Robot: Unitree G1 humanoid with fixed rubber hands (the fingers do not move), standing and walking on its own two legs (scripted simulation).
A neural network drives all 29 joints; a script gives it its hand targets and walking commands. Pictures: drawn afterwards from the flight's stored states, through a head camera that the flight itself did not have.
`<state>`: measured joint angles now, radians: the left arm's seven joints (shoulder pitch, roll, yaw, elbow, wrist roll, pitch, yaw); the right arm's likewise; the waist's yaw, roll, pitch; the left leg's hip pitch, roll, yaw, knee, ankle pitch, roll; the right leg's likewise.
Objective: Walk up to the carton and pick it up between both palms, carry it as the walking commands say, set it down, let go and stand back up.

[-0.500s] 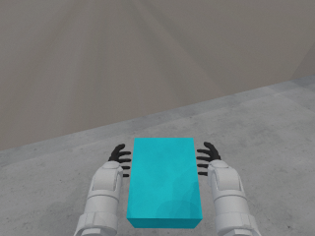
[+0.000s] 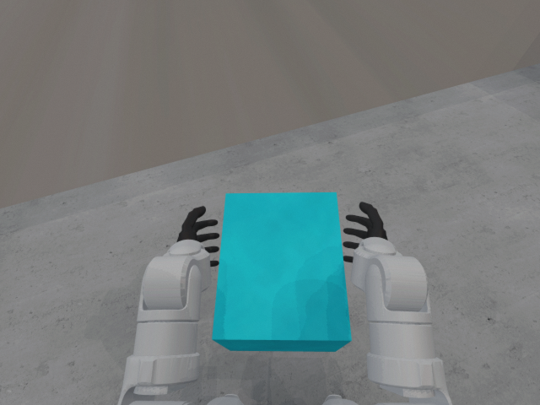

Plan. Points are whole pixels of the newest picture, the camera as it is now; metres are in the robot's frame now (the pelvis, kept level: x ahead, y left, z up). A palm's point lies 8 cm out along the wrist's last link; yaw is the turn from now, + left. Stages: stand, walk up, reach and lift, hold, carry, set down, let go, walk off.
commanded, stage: carry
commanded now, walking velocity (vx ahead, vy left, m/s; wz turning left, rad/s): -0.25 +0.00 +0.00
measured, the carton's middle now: (281, 274) +0.33 +0.01 -0.02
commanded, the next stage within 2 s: none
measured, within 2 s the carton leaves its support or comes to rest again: neither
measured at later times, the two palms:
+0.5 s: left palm (132, 333) +0.18 +0.17 +0.11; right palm (365, 313) +0.20 -0.09 +0.12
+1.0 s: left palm out of the picture +0.01 +0.05 +0.11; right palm out of the picture +0.00 -0.21 +0.11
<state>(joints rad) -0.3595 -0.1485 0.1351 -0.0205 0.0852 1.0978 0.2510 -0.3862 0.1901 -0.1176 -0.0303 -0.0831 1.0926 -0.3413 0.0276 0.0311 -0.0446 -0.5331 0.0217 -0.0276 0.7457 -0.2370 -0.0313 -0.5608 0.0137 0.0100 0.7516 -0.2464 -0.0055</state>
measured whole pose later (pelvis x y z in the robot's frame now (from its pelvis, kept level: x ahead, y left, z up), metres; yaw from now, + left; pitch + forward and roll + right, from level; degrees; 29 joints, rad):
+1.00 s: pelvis -0.31 -0.05 +0.03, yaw -1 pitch +6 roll +3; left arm -0.39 -0.19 0.15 -0.16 0.14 1.20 0.23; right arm -0.40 0.20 -0.12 -0.18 -0.03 1.19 -0.40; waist -0.05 0.00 -0.03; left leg -0.55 -0.01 0.00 1.07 -0.49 -0.06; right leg -0.45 -0.03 -0.03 0.54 -0.20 -0.05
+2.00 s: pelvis -0.73 -0.05 +0.03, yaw -1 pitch +6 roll +2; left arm -0.41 -0.20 0.16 -0.14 0.17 1.21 0.18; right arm -0.41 0.20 -0.15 -0.15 -0.05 1.18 -0.39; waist -0.03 -0.01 -0.06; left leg -0.37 -0.01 0.03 0.80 -0.52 -0.06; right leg -0.50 -0.06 -0.04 0.52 -0.13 -0.02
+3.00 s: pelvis -1.15 -0.05 +0.03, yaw +0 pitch +2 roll -3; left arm -0.32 -0.17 0.12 -0.11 0.09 1.26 0.26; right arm -0.37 0.18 -0.11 -0.04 -0.09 1.23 -0.31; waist 0.04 0.00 -0.05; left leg -0.30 0.06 0.02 0.54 -0.29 0.01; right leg -0.62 0.01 -0.03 0.97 -0.41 0.02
